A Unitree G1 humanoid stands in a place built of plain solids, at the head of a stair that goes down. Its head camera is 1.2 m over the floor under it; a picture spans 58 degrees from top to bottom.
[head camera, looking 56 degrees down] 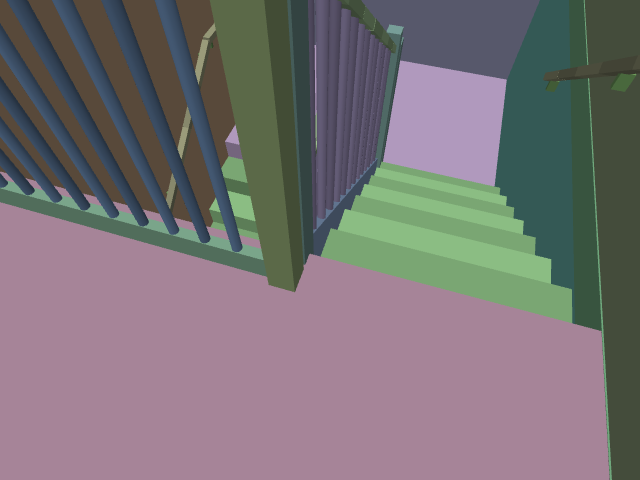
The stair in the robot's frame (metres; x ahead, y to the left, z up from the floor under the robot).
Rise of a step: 0.18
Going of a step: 0.24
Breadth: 0.90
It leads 17 degrees to the right of straight ahead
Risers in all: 8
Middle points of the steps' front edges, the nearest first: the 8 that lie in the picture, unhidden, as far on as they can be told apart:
0.62 -0.40 0.00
0.85 -0.47 -0.17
1.08 -0.54 -0.35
1.31 -0.61 -0.53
1.54 -0.69 -0.70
1.78 -0.76 -0.88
2.01 -0.83 -1.05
2.24 -0.90 -1.23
